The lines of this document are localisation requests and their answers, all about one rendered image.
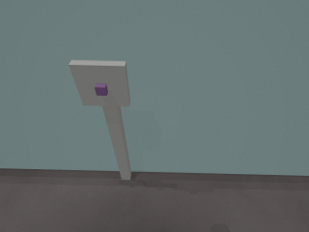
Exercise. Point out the panel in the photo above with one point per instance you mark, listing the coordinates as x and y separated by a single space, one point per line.
86 74

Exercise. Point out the button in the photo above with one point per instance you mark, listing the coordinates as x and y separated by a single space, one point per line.
101 89

